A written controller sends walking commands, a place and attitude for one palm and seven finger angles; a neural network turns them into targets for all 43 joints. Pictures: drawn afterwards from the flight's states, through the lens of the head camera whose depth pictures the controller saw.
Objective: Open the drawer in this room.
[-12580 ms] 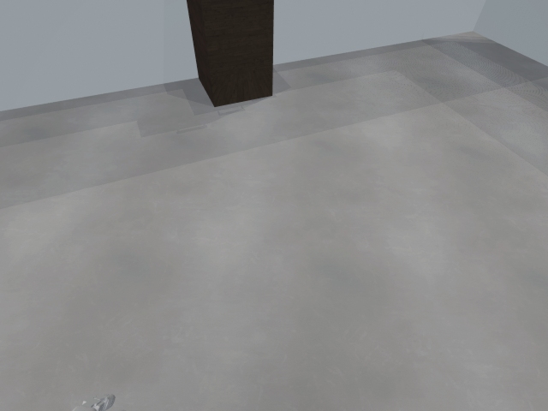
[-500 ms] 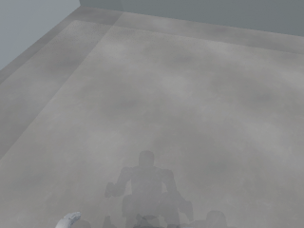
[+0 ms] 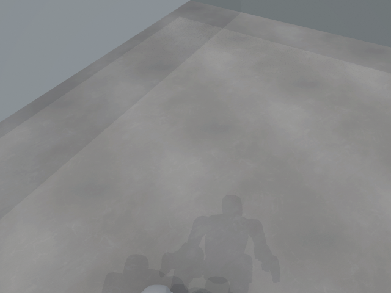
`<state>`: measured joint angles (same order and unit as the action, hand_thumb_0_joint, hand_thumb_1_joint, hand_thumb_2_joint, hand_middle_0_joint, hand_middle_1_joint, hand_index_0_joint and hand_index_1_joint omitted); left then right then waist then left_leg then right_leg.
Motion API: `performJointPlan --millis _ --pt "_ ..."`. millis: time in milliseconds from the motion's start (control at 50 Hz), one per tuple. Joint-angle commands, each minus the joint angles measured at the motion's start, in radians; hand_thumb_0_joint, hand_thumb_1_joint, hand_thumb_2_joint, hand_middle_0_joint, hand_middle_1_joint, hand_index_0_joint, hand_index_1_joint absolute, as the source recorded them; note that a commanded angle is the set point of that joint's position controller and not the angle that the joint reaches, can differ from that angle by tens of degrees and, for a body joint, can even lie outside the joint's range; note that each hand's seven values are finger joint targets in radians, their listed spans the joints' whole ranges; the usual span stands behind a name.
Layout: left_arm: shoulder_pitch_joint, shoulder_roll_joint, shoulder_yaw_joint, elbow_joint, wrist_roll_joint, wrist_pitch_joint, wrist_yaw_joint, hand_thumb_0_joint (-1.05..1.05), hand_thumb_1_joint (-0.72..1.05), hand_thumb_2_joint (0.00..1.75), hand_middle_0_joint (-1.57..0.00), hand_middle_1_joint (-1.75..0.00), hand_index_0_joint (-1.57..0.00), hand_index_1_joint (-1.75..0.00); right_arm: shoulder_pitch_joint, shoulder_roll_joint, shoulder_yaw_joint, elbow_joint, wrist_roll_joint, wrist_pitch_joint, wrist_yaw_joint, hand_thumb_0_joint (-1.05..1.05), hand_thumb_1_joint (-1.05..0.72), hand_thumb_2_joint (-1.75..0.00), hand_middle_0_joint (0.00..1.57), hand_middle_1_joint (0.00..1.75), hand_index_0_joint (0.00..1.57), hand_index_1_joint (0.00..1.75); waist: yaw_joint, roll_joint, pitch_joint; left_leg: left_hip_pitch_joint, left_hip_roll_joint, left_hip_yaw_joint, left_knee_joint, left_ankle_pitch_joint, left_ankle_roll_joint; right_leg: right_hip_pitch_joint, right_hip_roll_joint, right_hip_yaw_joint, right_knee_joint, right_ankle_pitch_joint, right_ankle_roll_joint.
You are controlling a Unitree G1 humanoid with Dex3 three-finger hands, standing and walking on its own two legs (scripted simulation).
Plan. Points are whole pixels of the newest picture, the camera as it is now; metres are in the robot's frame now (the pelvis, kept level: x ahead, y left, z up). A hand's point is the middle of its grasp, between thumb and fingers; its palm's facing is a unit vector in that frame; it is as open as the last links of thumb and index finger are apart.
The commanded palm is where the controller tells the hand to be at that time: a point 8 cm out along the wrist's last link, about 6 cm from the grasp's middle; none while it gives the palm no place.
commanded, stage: turn or walk to find it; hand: left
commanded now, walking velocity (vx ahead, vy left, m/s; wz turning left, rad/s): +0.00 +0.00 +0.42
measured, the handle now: out of the picture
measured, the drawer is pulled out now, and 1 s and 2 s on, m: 0.00 0.00 0.00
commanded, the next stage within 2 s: none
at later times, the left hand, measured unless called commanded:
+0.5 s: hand out of the picture +0.03 +0.27 -0.16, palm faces +0.22 -0.94 -0.25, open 7.4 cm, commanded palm none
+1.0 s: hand out of the picture -0.05 +0.18 -0.15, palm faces +0.43 -0.86 -0.28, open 7.3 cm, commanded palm none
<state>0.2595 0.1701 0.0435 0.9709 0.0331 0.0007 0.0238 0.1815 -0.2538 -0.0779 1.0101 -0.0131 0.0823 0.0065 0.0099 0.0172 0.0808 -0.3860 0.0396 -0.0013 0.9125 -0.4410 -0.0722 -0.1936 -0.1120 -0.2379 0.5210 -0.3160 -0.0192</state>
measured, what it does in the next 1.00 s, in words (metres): steps on the spot, turning left: left foot, then right foot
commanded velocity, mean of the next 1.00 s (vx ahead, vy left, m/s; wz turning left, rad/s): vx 0.00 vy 0.00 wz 0.42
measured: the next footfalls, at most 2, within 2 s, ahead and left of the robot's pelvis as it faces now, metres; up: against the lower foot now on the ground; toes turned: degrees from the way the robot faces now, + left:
left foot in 0.10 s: +0.02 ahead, +0.14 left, +0.00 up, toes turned +7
right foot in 0.68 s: +0.04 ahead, -0.09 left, +0.00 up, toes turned +13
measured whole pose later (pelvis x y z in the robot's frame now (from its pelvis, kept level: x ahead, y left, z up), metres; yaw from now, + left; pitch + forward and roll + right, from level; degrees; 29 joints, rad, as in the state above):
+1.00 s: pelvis -0.03 -0.03 +0.00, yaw +25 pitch -1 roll +3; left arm 0.22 0.15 0.04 0.95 0.02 0.00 0.03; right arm 0.25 -0.26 -0.10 1.02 -0.02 0.09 0.01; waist -0.02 0.05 0.06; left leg -0.46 0.03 -0.06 1.13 -0.36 -0.08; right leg -0.20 -0.09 -0.20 0.49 -0.28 -0.04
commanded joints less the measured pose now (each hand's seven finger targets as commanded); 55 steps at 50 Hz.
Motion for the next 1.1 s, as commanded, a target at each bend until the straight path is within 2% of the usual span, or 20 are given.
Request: performJointPlan --millis 0,40,60,80,100,120,140,180,260,480,560,620,640,660,680,700,760,800,920,1080 --pt "0.062 0.234 0.055 -0.029 0.000 -0.005 0.008 0.00 0.90 0.90 -0.20 -0.30 -0.20 -0.30 -0.062 -0.026 0.011 -0.106 0.007 -0.046 -0.002 0.00 -0.90 -0.90 0.20 0.30 0.20 0.30 0.039 -0.230 -0.107 0.001 -0.020 0.073 -0.212 -0.004 0.022 0.171 -0.246 0.181 -0.072 0.665 -0.114" --pt "0.035 0.238 0.057 -0.029 -0.007 0.000 0.007 0.00 0.90 0.90 -0.20 -0.30 -0.20 -0.30 -0.011 -0.045 0.011 -0.096 0.005 -0.057 -0.003 0.00 -0.90 -0.90 0.20 0.30 0.20 0.30 0.001 -0.210 -0.127 0.135 -0.020 0.087 -0.401 0.151 0.036 0.109 -0.231 0.134 0.001 0.586 -0.062" --pt "0.022 0.227 0.054 -0.032 -0.016 0.005 0.005 0.00 0.90 0.90 -0.20 -0.30 -0.20 -0.30 0.036 -0.078 0.003 -0.085 0.002 -0.066 -0.001 0.00 -0.90 -0.90 0.20 0.30 0.20 0.30 -0.032 -0.119 -0.158 0.271 0.001 0.062 -0.526 0.313 0.049 0.029 -0.201 0.086 0.102 0.482 -0.014" --pt "0.042 0.179 0.046 -0.055 -0.025 0.012 0.001 0.00 0.90 0.90 -0.20 -0.30 -0.20 -0.30 0.071 -0.178 -0.018 -0.086 -0.006 -0.077 -0.004 0.00 -0.90 -0.90 0.20 0.30 0.20 0.30 -0.049 0.141 -0.208 0.444 0.203 -0.201 -0.565 0.576 0.128 -0.186 -0.088 0.036 0.290 0.125 0.056" --pt "0.000 0.130 0.022 -0.083 -0.020 0.019 0.001 0.00 0.90 0.90 -0.20 -0.30 -0.20 -0.30 0.114 -0.241 -0.033 -0.076 0.000 -0.069 -0.011 0.00 -0.90 -0.90 0.20 0.30 0.20 0.30 -0.066 0.284 -0.188 0.457 0.356 -0.344 -0.557 0.905 0.218 -0.330 -0.012 0.093 0.446 -0.342 0.092" --pt "-0.023 0.154 0.027 -0.089 -0.017 0.030 0.006 0.00 0.90 0.90 -0.20 -0.30 -0.20 -0.30 0.115 -0.237 -0.029 -0.070 -0.004 -0.060 -0.013 0.00 -0.90 -0.90 0.20 0.30 0.20 0.30 -0.072 0.198 -0.171 0.377 0.379 -0.289 -0.545 0.827 0.273 -0.300 -0.023 0.160 0.530 -0.346 0.079" --pt "-0.059 0.150 0.030 -0.074 -0.013 0.040 0.010 0.00 0.90 0.90 -0.20 -0.30 -0.20 -0.30 0.080 -0.197 -0.019 -0.069 -0.007 -0.066 -0.025 0.00 -0.90 -0.90 0.20 0.30 0.20 0.30 -0.070 0.244 -0.124 0.312 0.312 -0.280 -0.575 0.768 0.247 -0.317 -0.027 0.203 0.553 -0.290 0.083" --pt "-0.067 0.169 0.038 -0.058 -0.015 0.040 -0.002 0.00 0.90 0.90 -0.20 -0.30 -0.20 -0.30 -0.004 -0.162 -0.006 -0.098 -0.009 -0.065 -0.032 0.00 -0.90 -0.90 0.20 0.30 0.20 0.30 -0.039 0.170 -0.045 0.254 0.244 -0.240 -0.582 0.686 0.229 -0.341 -0.019 0.216 0.605 -0.166 0.086" --pt "-0.012 0.166 0.039 -0.031 -0.012 0.035 -0.012 0.00 0.90 0.90 -0.20 -0.30 -0.20 -0.30 -0.010 -0.151 -0.002 -0.110 0.001 -0.079 -0.030 0.00 -0.90 -0.90 0.20 0.30 0.20 0.30 -0.010 0.113 -0.093 0.305 0.179 -0.171 -0.596 0.660 0.191 -0.344 -0.003 0.213 0.631 -0.046 0.110" --pt "-0.146 0.137 0.030 -0.108 -0.020 0.033 -0.003 0.00 0.90 0.90 -0.20 -0.30 -0.20 -0.30 0.077 -0.143 -0.019 -0.098 -0.012 -0.072 -0.025 0.00 -0.90 -0.90 0.20 0.30 0.20 0.30 -0.050 0.123 -0.080 0.260 0.193 -0.345 -0.595 0.539 0.258 -0.296 0.035 0.229 0.404 -0.124 0.110" --pt "-0.119 0.123 0.026 -0.110 -0.027 0.024 0.000 0.00 0.90 0.90 -0.20 -0.30 -0.20 -0.30 0.067 -0.143 -0.024 -0.102 -0.015 -0.065 -0.024 0.00 -0.90 -0.90 0.20 0.30 0.20 0.30 -0.034 0.148 -0.119 0.207 0.170 -0.384 -0.557 0.583 0.253 -0.161 0.073 0.218 0.219 -0.119 0.089" --pt "-0.029 0.136 0.030 -0.089 -0.031 0.008 0.004 0.00 0.90 0.90 -0.20 -0.30 -0.20 -0.30 0.050 -0.130 -0.026 -0.105 -0.007 -0.064 -0.020 0.00 -0.90 -0.90 0.20 0.30 0.20 0.30 0.013 0.093 -0.166 0.115 0.105 -0.360 -0.476 0.541 0.194 0.049 0.082 0.203 -0.082 0.084 0.077" --pt "0.000 0.174 0.037 -0.081 -0.026 -0.002 0.009 0.00 0.90 0.90 -0.20 -0.30 -0.20 -0.30 0.061 -0.095 -0.023 -0.106 0.002 -0.065 -0.016 0.00 -0.90 -0.90 0.20 0.30 0.20 0.30 0.021 0.015 -0.181 0.006 0.052 -0.313 -0.414 0.397 0.141 0.185 0.003 0.268 -0.187 0.146 0.060" --pt "0.018 0.258 0.054 -0.081 -0.011 -0.011 0.017 0.00 0.90 0.90 -0.20 -0.30 -0.20 -0.30 0.073 -0.034 -0.014 -0.121 0.009 -0.068 -0.010 0.00 -0.90 -0.90 0.20 0.30 0.20 0.30 0.030 -0.236 -0.188 -0.170 -0.079 -0.148 -0.227 0.102 0.067 0.292 -0.232 0.498 -0.236 0.181 -0.022" --pt "0.008 0.287 0.055 -0.094 -0.011 -0.007 0.016 0.00 0.90 0.90 -0.20 -0.30 -0.20 -0.30 0.050 -0.055 -0.023 -0.138 0.000 -0.060 -0.015 0.00 -0.90 -0.90 0.20 0.30 0.20 0.30 0.037 -0.266 -0.142 -0.188 -0.117 -0.085 -0.009 -0.140 0.045 0.149 -0.383 0.593 -0.254 0.259 -0.127" --pt "-0.038 0.250 0.051 -0.109 -0.018 -0.002 0.019 0.00 0.90 0.90 -0.20 -0.30 -0.20 -0.30 0.058 -0.078 -0.031 -0.123 -0.008 -0.045 -0.013 0.00 -0.90 -0.90 0.20 0.30 0.20 0.30 0.012 -0.166 -0.101 -0.167 -0.082 -0.121 0.135 -0.101 0.047 0.044 -0.362 0.523 -0.266 0.215 -0.155" --pt "-0.149 0.171 0.033 -0.129 -0.021 -0.008 0.013 0.00 0.90 0.90 -0.20 -0.30 -0.20 -0.30 0.114 -0.060 -0.034 -0.063 -0.014 -0.021 0.000 0.00 -0.90 -0.90 0.20 0.30 0.20 0.30 -0.048 -0.150 -0.003 -0.177 -0.044 -0.093 0.311 0.056 0.029 -0.049 -0.203 0.331 -0.259 0.154 -0.078" --pt "-0.117 0.150 0.030 -0.115 -0.021 -0.017 0.011 0.00 0.90 0.90 -0.20 -0.30 -0.20 -0.30 0.130 -0.047 -0.031 -0.053 -0.011 -0.023 0.004 0.00 -0.90 -0.90 0.20 0.30 0.20 0.30 -0.047 -0.146 -0.020 -0.187 -0.035 -0.072 0.323 0.107 0.015 -0.002 -0.176 0.263 -0.235 0.269 -0.065" --pt "-0.010 0.171 0.039 -0.078 -0.014 -0.019 0.013 0.00 0.90 0.90 -0.20 -0.30 -0.20 -0.30 0.051 -0.048 -0.023 -0.064 -0.011 -0.018 0.002 0.00 -0.90 -0.90 0.20 0.30 0.20 0.30 -0.001 -0.170 -0.036 -0.186 -0.003 -0.048 0.248 0.087 -0.011 0.080 -0.216 0.245 -0.223 0.314 -0.091" --pt "0.061 0.230 0.057 -0.038 0.001 -0.008 0.008 0.00 0.90 0.90 -0.20 -0.30 -0.20 -0.30 -0.063 -0.027 0.007 -0.104 0.005 -0.042 0.000 0.00 -0.90 -0.90 0.20 0.30 0.20 0.30 0.049 -0.222 -0.101 -0.035 -0.012 0.050 -0.127 -0.039 0.013 0.147 -0.260 0.211 -0.130 0.535 -0.134"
